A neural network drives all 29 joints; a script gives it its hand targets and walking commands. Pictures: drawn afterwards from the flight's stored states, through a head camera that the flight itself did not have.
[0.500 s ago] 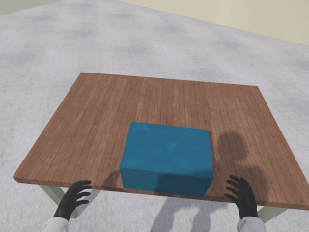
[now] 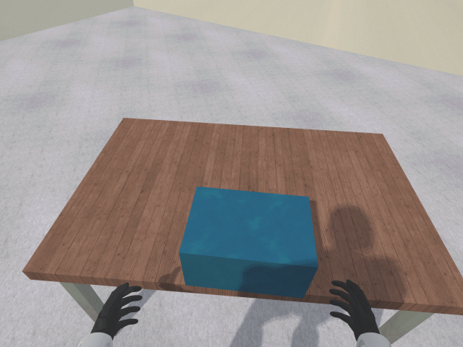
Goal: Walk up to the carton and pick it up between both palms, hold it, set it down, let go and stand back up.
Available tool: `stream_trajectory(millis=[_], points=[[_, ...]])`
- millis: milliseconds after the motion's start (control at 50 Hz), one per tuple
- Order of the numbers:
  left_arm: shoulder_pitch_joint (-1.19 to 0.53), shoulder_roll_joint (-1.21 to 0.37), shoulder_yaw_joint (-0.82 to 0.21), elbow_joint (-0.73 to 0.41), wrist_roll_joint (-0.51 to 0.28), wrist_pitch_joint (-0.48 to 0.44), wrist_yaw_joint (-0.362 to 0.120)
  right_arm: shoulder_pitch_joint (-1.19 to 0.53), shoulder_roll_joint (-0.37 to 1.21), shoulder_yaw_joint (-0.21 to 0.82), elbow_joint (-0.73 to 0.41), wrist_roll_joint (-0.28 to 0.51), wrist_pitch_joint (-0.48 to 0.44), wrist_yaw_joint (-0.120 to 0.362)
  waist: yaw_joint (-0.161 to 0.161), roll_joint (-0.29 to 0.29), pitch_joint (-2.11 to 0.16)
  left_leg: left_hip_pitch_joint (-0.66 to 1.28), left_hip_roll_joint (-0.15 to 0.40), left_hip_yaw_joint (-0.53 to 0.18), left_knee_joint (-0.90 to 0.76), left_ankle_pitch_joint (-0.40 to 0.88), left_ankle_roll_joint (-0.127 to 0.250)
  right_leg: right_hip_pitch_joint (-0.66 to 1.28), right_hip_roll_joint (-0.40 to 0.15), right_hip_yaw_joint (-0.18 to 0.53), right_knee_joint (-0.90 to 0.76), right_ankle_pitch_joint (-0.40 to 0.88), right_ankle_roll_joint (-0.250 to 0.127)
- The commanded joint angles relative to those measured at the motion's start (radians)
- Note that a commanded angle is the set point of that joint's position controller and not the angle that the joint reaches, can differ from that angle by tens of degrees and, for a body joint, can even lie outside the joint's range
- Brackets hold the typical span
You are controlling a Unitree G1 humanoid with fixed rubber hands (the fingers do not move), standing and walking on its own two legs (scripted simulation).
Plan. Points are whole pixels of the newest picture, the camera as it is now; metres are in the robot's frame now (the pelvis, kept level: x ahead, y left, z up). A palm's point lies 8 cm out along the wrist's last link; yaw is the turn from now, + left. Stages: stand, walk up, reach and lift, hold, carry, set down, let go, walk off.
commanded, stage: set down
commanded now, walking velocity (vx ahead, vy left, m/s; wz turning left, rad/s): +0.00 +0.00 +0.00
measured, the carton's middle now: (248, 240) +0.42 -0.03 -0.11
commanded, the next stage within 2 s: let go in 0.68 s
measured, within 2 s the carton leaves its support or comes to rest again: neither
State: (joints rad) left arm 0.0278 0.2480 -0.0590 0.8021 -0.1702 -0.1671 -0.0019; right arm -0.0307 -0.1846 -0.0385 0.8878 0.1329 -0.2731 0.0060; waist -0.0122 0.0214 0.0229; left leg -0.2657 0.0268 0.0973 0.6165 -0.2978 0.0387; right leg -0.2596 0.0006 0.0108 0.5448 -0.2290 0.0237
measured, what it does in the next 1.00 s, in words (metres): stands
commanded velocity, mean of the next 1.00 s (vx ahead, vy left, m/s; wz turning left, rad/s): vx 0.00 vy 0.00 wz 0.00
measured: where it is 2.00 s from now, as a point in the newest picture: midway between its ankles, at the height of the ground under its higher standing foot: outside the picture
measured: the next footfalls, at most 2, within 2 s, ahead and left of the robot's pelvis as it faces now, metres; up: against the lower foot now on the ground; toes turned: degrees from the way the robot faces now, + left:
none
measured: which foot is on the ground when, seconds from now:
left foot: down 0.00-1.00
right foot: down 0.00-1.00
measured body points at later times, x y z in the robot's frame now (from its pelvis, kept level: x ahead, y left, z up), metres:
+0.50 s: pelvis +0.00 +0.00 +0.00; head -0.03 +0.00 +0.45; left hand +0.20 +0.23 -0.08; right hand +0.22 -0.23 -0.07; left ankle +0.03 +0.08 -0.73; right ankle +0.04 -0.14 -0.73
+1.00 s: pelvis +0.00 +0.00 +0.00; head -0.02 +0.00 +0.45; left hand +0.19 +0.22 -0.09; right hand +0.22 -0.23 -0.07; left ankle +0.03 +0.08 -0.73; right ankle +0.04 -0.14 -0.73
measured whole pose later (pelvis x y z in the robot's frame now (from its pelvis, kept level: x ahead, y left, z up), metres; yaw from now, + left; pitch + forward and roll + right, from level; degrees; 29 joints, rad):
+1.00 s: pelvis +0.00 +0.00 +0.00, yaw +0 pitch -6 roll -1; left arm 0.03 0.21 -0.04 0.78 -0.17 0.07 0.02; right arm -0.02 -0.18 -0.04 0.84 0.03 -0.13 0.00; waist 0.01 0.02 0.05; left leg -0.22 0.03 0.10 0.61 -0.30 0.04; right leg -0.22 0.00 0.01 0.54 -0.23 0.02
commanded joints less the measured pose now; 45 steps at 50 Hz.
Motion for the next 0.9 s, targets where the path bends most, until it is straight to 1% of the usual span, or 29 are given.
stream_trajectory(millis=[0, 40, 80, 140, 160, 180, 200, 260, 280, 300, 320, 340, 360, 380, 400, 460, 480, 580, 600, 620, 660, 680, 700, 720, 760, 800, 820, 840, 880], points=[[-0.146, 0.074, 0.044, -0.191, 0.064, 0.014, 0.023, -0.114, -0.163, -0.119, -0.096, -0.074, -0.025, 0.013, -0.002, 0.05, -0.083, 0.149, 0.038, -0.138, -0.305, 0.03, -0.109, 0.091, 0.064, 0.001, -0.091, 0.007, -0.06], [-0.159, 0.074, 0.05, -0.232, 0.079, 0.037, 0.027, -0.131, -0.166, -0.12, -0.117, -0.079, -0.017, 0.013, -0.001, 0.065, -0.09, 0.121, 0.05, -0.145, -0.318, -0.008, -0.102, 0.112, 0.07, -0.011, -0.08, 0.004, -0.052], [-0.155, 0.078, 0.068, -0.202, 0.064, 0.03, 0.02, -0.108, -0.136, -0.103, -0.16, -0.087, -0.018, 0.004, 0.002, -0.003, -0.076, 0.116, 0.027, -0.114, -0.299, 0.006, -0.09, 0.126, 0.051, 0.004, -0.093, 0.014, -0.049], [-0.123, 0.085, 0.073, -0.231, 0.072, 0.041, 0.013, -0.073, -0.113, -0.092, -0.172, -0.088, -0.019, -0.007, 0.009, -0.023, -0.107, 0.151, 0.002, -0.087, -0.28, 0.097, -0.093, 0.121, 0.049, -0.001, -0.121, 0.057, -0.055], [-0.125, 0.07, 0.07, -0.19, 0.088, 0.065, 0.016, -0.085, -0.15, -0.1, -0.108, -0.09, -0.003, 0.003, 0.018, 0.01, -0.084, 0.173, 0.003, -0.089, -0.285, 0.096, -0.103, 0.095, 0.057, -0.007, -0.122, 0.027, -0.06], [-0.126, 0.069, 0.065, -0.23, 0.084, 0.067, 0.011, -0.087, -0.139, -0.102, -0.127, -0.091, 0.001, 0.001, 0.004, -0.001, -0.087, 0.164, 0.018, -0.1, -0.291, 0.101, -0.099, 0.097, 0.056, -0.001, -0.122, 0.031, -0.061], [-0.111, 0.081, 0.071, -0.237, 0.067, 0.065, 0.012, -0.065, -0.126, -0.087, -0.189, -0.085, -0.006, -0.004, 0.016, -0.024, -0.11, 0.169, 0.008, -0.09, -0.274, 0.127, -0.095, 0.118, 0.055, -0.001, -0.123, 0.058, -0.056], [-0.127, 0.069, 0.067, -0.253, 0.088, 0.083, 0.015, -0.071, -0.117, -0.09, -0.16, -0.1, 0.006, -0.005, 0.013, 0.008, -0.091, 0.172, 0.009, -0.094, -0.284, 0.096, -0.096, 0.105, 0.056, -0.006, -0.121, 0.037, -0.06], [-0.129, 0.055, 0.069, -0.247, 0.101, 0.092, 0.021, -0.084, -0.14, -0.089, -0.128, -0.102, 0.013, 0.008, 0.01, 0.059, -0.065, 0.156, 0.04, -0.118, -0.303, 0.099, -0.104, 0.124, 0.072, -0.013, -0.094, 0.026, -0.053], [-0.133, 0.065, 0.064, -0.267, 0.083, 0.085, 0.019, -0.071, -0.119, -0.071, -0.183, -0.095, 0.01, -0.001, 0.009, 0.001, -0.07, 0.136, 0.025, -0.102, -0.299, 0.051, -0.091, 0.14, 0.064, -0.006, -0.107, 0.03, -0.047], [-0.124, 0.047, 0.067, -0.266, 0.098, 0.107, 0.023, -0.089, -0.144, -0.096, -0.149, -0.112, 0.023, 0.008, 0.012, 0.03, -0.058, 0.155, 0.027, -0.111, -0.304, 0.075, -0.099, 0.104, 0.071, -0.019, -0.104, 0.029, -0.055], [-0.117, 0.07, 0.076, -0.293, 0.078, 0.092, 0.016, -0.059, -0.093, -0.077, -0.206, -0.104, 0.016, -0.006, 0.018, 0.006, -0.068, 0.134, 0.02, -0.093, -0.302, 0.062, -0.086, 0.146, 0.057, 0.001, -0.112, 0.055, -0.049], [-0.139, 0.045, 0.059, -0.265, 0.106, 0.121, 0.024, -0.087, -0.124, -0.096, -0.126, -0.119, 0.039, 0.002, 0.004, 0.053, -0.022, 0.108, 0.039, -0.113, -0.318, 0.033, -0.095, 0.135, 0.074, -0.013, -0.099, 0.018, -0.054], [-0.132, 0.03, 0.052, -0.24, 0.109, 0.135, 0.028, -0.095, -0.145, -0.089, -0.113, -0.124, 0.045, 0.01, 0.012, 0.037, -0.015, 0.101, 0.044, -0.113, -0.33, 0.004, -0.091, 0.139, 0.078, -0.02, -0.104, 0.007, -0.052], [-0.144, 0.064, 0.067, -0.32, 0.088, 0.116, 0.027, -0.077, -0.108, -0.084, -0.219, -0.11, 0.036, -0.003, 0.007, 0.015, -0.075, 0.091, 0.034, -0.107, -0.321, -0.011, -0.08, 0.169, 0.07, -0.015, -0.085, 0.039, -0.038], [-0.166, 0.04, 0.058, -0.256, 0.108, 0.142, 0.04, -0.126, -0.128, -0.097, -0.165, -0.127, 0.055, 0.008, 0.018, 0.06, -0.043, 0.027, 0.056, -0.12, -0.345, -0.067, -0.073, 0.184, 0.087, -0.033, -0.066, 0.012, -0.043], [-0.151, 0.046, 0.06, -0.259, 0.102, 0.136, 0.037, -0.093, -0.119, -0.094, -0.184, -0.131, 0.056, 0.002, 0.011, 0.014, -0.05, 0.038, 0.05, -0.11, -0.336, -0.047, -0.068, 0.191, 0.083, -0.024, -0.071, 0.028, -0.037], [-0.186, 0.046, 0.053, -0.271, 0.103, 0.151, 0.043, -0.112, -0.112, -0.088, -0.167, -0.133, 0.075, 0.008, 0.011, 0.052, -0.031, 0.021, 0.068, -0.129, -0.353, -0.089, -0.07, 0.196, 0.088, -0.02, -0.053, 0.024, -0.035], [-0.151, 0.054, 0.06, -0.27, 0.089, 0.151, 0.039, -0.085, -0.09, -0.082, -0.208, -0.137, 0.073, 0.0, 0.019, 0.007, -0.041, 0.009, 0.057, -0.119, -0.342, -0.087, -0.062, 0.223, 0.079, -0.012, -0.061, 0.039, -0.031], [-0.139, 0.049, 0.062, -0.283, 0.094, 0.156, 0.036, -0.086, -0.106, -0.09, -0.221, -0.134, 0.068, -0.002, 0.002, 0.013, -0.058, 0.008, 0.059, -0.117, -0.342, -0.091, -0.058, 0.22, 0.08, -0.02, -0.055, 0.047, -0.025], [-0.167, 0.046, 0.067, -0.275, 0.104, 0.167, 0.038, -0.108, -0.105, -0.093, -0.184, -0.152, 0.079, -0.001, 0.009, 0.014, -0.045, 0.024, 0.054, -0.118, -0.339, -0.068, -0.063, 0.214, 0.076, -0.021, -0.06, 0.04, -0.036], [-0.136, 0.048, 0.059, -0.276, 0.078, 0.154, 0.027, -0.062, -0.085, -0.076, -0.215, -0.147, 0.075, -0.013, 0.006, -0.052, -0.056, 0.03, 0.038, -0.093, -0.321, -0.035, -0.057, 0.217, 0.06, -0.016, -0.084, 0.055, -0.032], [-0.115, 0.057, 0.077, -0.254, 0.094, 0.172, 0.025, -0.048, -0.081, -0.052, -0.213, -0.143, 0.085, -0.013, 0.021, -0.06, -0.04, 0.053, 0.025, -0.08, -0.308, 0.005, -0.057, 0.198, 0.059, -0.012, -0.1, 0.056, -0.038], [-0.134, 0.033, 0.068, -0.261, 0.108, 0.187, 0.025, -0.06, -0.091, -0.077, -0.163, -0.162, 0.09, -0.009, 0.015, -0.033, -0.043, 0.055, 0.032, -0.084, -0.318, -0.039, -0.062, 0.19, 0.065, -0.019, -0.099, 0.021, -0.041], [-0.112, 0.073, 0.08, -0.303, 0.092, 0.175, 0.022, -0.036, -0.063, -0.046, -0.247, -0.142, 0.082, -0.015, 0.025, -0.057, -0.076, 0.091, 0.014, -0.065, -0.29, 0.057, -0.06, 0.177, 0.044, -0.006, -0.113, 0.065, -0.044], [-0.114, 0.046, 0.073, -0.326, 0.105, 0.196, 0.026, -0.037, -0.07, -0.06, -0.223, -0.151, 0.093, -0.015, 0.018, -0.017, -0.052, 0.098, 0.021, -0.075, -0.293, 0.05, -0.065, 0.162, 0.051, -0.019, -0.116, 0.054, -0.049], [-0.13, 0.06, 0.073, -0.364, 0.094, 0.186, 0.024, -0.029, -0.053, -0.051, -0.271, -0.153, 0.088, -0.02, 0.019, -0.034, -0.057, 0.073, 0.023, -0.079, -0.298, 0.016, -0.052, 0.177, 0.047, -0.013, -0.11, 0.063, -0.043], [-0.112, 0.037, 0.07, -0.296, 0.12, 0.208, 0.028, -0.036, -0.073, -0.059, -0.203, -0.158, 0.092, -0.014, 0.021, 0.014, -0.032, 0.054, 0.027, -0.083, -0.308, 0.004, -0.059, 0.187, 0.061, -0.027, -0.1, 0.046, -0.045], [-0.102, 0.03, 0.064, -0.277, 0.122, 0.222, 0.026, -0.028, -0.074, -0.05, -0.205, -0.149, 0.103, -0.011, 0.019, 0.016, -0.029, 0.051, 0.037, -0.087, -0.316, -0.009, -0.059, 0.201, 0.06, -0.027, -0.082, 0.06, -0.047]])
